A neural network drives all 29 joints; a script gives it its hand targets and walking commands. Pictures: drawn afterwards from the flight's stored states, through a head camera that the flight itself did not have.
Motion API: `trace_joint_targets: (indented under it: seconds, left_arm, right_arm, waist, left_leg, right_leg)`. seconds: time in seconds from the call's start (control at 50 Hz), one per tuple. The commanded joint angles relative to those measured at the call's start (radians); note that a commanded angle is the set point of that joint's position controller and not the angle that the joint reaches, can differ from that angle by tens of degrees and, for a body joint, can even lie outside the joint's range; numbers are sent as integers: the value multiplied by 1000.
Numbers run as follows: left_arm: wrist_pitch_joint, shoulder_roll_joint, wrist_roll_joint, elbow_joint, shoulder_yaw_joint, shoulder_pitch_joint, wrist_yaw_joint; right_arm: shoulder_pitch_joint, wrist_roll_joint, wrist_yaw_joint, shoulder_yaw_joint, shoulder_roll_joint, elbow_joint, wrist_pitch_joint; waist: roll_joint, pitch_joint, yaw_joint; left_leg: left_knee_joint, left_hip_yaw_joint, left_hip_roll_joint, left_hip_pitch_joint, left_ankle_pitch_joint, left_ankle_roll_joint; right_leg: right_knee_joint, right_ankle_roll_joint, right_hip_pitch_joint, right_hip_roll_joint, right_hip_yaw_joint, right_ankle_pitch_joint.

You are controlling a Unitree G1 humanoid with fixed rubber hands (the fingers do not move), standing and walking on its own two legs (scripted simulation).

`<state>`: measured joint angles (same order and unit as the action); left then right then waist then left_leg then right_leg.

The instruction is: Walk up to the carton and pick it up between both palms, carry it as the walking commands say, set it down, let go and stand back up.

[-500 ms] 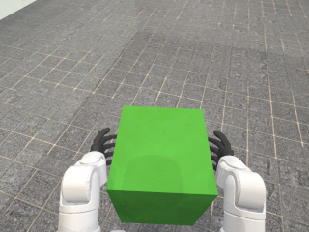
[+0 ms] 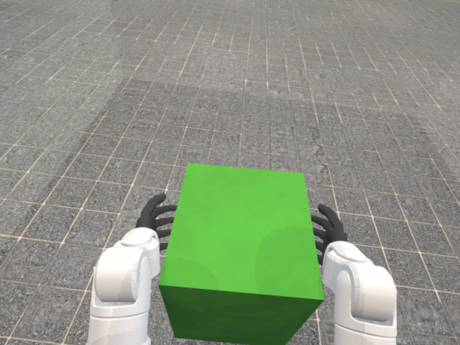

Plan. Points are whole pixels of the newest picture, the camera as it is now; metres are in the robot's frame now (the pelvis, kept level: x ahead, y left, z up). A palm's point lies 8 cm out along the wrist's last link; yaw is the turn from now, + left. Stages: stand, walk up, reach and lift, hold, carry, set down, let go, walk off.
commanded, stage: carry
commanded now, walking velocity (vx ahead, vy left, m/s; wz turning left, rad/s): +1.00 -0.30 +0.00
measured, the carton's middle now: (236, 258) +0.28 -0.02 +0.01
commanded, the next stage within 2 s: none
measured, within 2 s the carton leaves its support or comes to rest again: neither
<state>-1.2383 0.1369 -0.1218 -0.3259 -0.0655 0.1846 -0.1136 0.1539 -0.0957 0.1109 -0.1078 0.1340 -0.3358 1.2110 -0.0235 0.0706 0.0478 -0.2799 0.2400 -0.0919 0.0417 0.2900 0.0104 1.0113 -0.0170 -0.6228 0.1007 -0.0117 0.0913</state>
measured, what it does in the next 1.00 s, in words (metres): walks ahead: right foot, then left foot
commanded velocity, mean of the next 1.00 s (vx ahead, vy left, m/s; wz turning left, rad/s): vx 1.00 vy -0.30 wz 0.00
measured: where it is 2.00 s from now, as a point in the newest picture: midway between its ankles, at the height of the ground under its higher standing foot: (272, 112)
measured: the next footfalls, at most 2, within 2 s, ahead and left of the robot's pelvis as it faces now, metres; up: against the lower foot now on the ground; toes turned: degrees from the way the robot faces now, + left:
right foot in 0.18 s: +0.39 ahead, -0.19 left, +0.00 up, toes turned -3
left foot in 0.60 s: +0.79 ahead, -0.09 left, +0.00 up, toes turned +17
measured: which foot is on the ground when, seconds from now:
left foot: down 0.00-0.20, up 0.22-0.58, down 0.60-1.00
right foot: up 0.00-0.16, down 0.18-0.64, up 0.66-1.00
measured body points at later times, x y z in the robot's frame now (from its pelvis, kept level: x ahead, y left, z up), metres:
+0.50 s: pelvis +0.49 -0.14 -0.01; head +0.51 -0.16 +0.44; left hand +0.77 +0.03 +0.08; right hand +0.80 -0.26 +0.07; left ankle +0.61 -0.02 -0.71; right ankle +0.35 -0.18 -0.75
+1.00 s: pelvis +1.01 -0.25 -0.03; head +1.01 -0.21 +0.42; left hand +1.29 -0.09 +0.04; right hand +1.30 -0.38 +0.06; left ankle +0.76 -0.10 -0.74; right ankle +1.19 -0.39 -0.73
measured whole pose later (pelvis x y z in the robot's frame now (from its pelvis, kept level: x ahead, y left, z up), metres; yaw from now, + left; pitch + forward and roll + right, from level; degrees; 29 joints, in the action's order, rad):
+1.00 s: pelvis +1.01 -0.25 -0.03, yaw +4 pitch +3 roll -3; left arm -1.21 0.14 -0.12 -0.30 -0.07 0.21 -0.12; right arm 0.16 -0.11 0.10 -0.12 0.13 -0.34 1.19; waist -0.02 0.08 0.01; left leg -0.17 0.25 -0.21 -0.25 0.37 0.13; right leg 0.49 -0.04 -0.56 0.07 0.18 0.00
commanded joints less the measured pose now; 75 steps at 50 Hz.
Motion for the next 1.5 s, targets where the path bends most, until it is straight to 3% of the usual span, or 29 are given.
trace_joint_targets:
  seconds: [0.0,0.12,0.16,0.18,0.2,0.22,0.26,0.32,0.46,0.54,0.58,0.6,0.62,0.64,0.7,0.78,0.88,0.92,0.98,1.02,1.04,1.06,1.1,1.16,1.26,1.4,1.44,1.46,1.48]
  left_arm:
    - [33,939,373,-4,655,383,236]
    - [41,961,416,-25,694,432,240]
    - [40,960,414,-66,679,484,255]
    - [36,953,428,-50,690,483,261]
    - [35,936,470,-51,711,513,273]
    - [27,932,500,-88,716,532,282]
    - [35,942,506,-97,720,520,283]
    - [36,943,503,-106,702,497,293]
    - [26,850,487,-81,658,427,302]
    - [19,828,459,-55,659,406,304]
    - [17,816,447,-76,667,458,310]
    - [22,810,426,-61,643,488,309]
    - [8,831,458,-92,667,524,298]
    - [13,837,457,-81,664,494,287]
    - [19,894,445,-125,686,509,258]
    - [29,930,372,-49,646,400,235]
    - [42,942,365,51,646,366,238]
    - [48,959,399,-3,685,452,238]
    - [50,969,422,-23,697,444,241]
    - [45,966,424,-70,683,512,256]
    - [46,922,457,-48,704,519,261]
    - [34,929,487,-88,717,539,275]
    - [39,939,506,-89,723,513,275]
    - [42,951,498,-98,705,498,283]
    - [42,891,495,-88,677,456,298]
    - [28,828,459,-67,675,426,307]
    - [32,813,419,-61,643,474,308]
    - [16,820,466,-115,675,516,298]
    - [16,823,462,-102,669,496,285]
  right_arm:
    - [395,417,-303,683,917,-9,23]
    - [457,396,-301,642,882,-86,7]
    - [486,371,-301,633,867,-78,0]
    - [507,383,-298,664,888,-106,2]
    - [520,394,-289,668,894,-119,6]
    - [492,377,-275,650,908,-52,3]
    - [477,365,-255,659,947,-32,-10]
    - [443,357,-235,677,973,-44,-14]
    - [365,356,-206,725,939,-38,-5]
    - [387,369,-210,736,941,-3,-10]
    - [420,379,-222,726,950,-18,-14]
    - [411,366,-236,696,964,-2,-12]
    - [420,364,-236,655,945,14,-26]
    - [447,395,-239,692,967,10,-10]
    - [527,442,-245,722,1010,-54,-7]
    - [483,454,-267,726,1000,-62,26]
    - [389,413,-305,684,921,30,18]
    - [396,411,-302,660,912,-2,-4]
    - [470,395,-297,642,894,-81,-5]
    - [492,362,-295,629,878,-55,-18]
    - [518,410,-290,699,905,-139,-6]
    - [494,392,-276,663,913,-76,-1]
    - [465,374,-256,661,940,-36,-9]
    - [448,364,-239,678,973,-49,-14]
    - [391,360,-215,717,953,-50,-22]
    - [408,375,-214,735,943,-27,-24]
    - [406,361,-239,691,967,-11,-19]
    - [418,373,-238,660,941,-18,-28]
    - [462,409,-241,704,958,-25,-5]
  waist:
    - [184,76,-28]
    - [392,253,-99]
    - [174,294,-142]
    - [-188,282,-110]
    - [-400,322,-92]
    - [-173,290,-103]
    - [-9,316,-78]
    - [-138,317,-70]
    - [-85,127,-77]
    - [-191,217,-71]
    - [-123,287,11]
    - [-54,260,61]
    - [317,293,11]
    - [170,347,-24]
    - [-29,305,-37]
    - [78,201,-49]
    - [199,79,-28]
    - [303,76,-38]
    - [386,263,-116]
    - [113,261,-129]
    - [-446,366,-85]
    - [-238,340,-92]
    - [-24,344,-79]
    - [-129,330,-69]
    - [-71,182,-70]
    - [-189,274,-36]
    - [-31,228,50]
    - [312,299,-12]
    - [141,339,-32]
  left_leg:
    - [163,-64,-149,-129,-583,-55]
    - [-131,30,-161,-208,-1235,0]
    - [-662,12,-109,-9,-923,-6]
    - [-898,-65,24,266,-289,-9]
    - [-1118,-241,157,537,260,-9]
    - [-1185,-346,86,580,253,-44]
    - [-1000,-300,-4,557,139,-66]
    - [-840,-202,-38,534,6,-25]
    - [-312,37,58,554,-182,-16]
    - [-261,128,163,257,-254,-49]
    - [-136,114,117,-75,-265,-31]
    - [-151,-59,-2,-305,-143,-39]
    - [-57,-745,-340,-420,-112,-264]
    - [8,-854,-393,-398,-280,-312]
    - [15,-524,-345,-275,-354,-204]
    - [93,-213,-221,-100,-228,-82]
    - [186,10,-112,-129,-657,-46]
    - [137,28,-156,-147,-1063,-23]
    - [-249,59,-140,-182,-1252,-6]
    - [-790,-25,-77,87,-639,-1]
    - [-1045,-162,147,449,186,-2]
    - [-1205,-328,118,575,255,-27]
    - [-1066,-318,19,580,166,-73]
    - [-858,-222,-40,542,37,-44]
    - [-487,-53,-8,636,-85,-16]
    - [-228,130,151,68,-258,-47]
    - [-149,-125,-34,-296,-105,-40]
    - [-31,-834,-384,-394,-133,-276]
    - [0,-836,-410,-396,-278,-303]
  right_leg:
    - [-366,18,-18,-29,176,-34]
    - [-491,-41,491,-132,262,-91]
    - [-550,20,768,-142,261,182]
    - [-661,-28,815,34,-62,306]
    - [-774,-165,914,211,-464,179]
    - [-707,-181,904,223,-350,-64]
    - [-634,-109,819,165,-169,-244]
    - [-728,-85,758,141,-80,-250]
    - [-837,-76,743,8,153,-628]
    - [-664,-29,775,36,209,-1232]
    - [-297,-13,672,11,265,-1144]
    - [-4,-24,417,-30,228,-826]
    - [452,57,48,-215,85,109]
    - [643,41,-26,-135,-165,209]
    - [541,-8,-92,-3,-202,138]
    - [165,-11,-84,4,-21,5]
    - [-439,7,61,-63,251,-43]
    - [-515,-10,181,-99,277,-140]
    - [-539,-43,554,-148,287,-97]
    - [-545,37,774,-81,170,169]
    - [-750,-121,923,168,-390,216]
    - [-725,-188,963,242,-410,3]
    - [-628,-137,860,188,-213,-252]
    - [-706,-113,775,167,-107,-265]
    - [-814,-134,774,58,76,-427]
    - [-494,-33,734,35,235,-1190]
    - [48,-41,366,-55,208,-601]
    - [446,37,35,-213,57,195]
    - [609,12,-35,-115,-156,211]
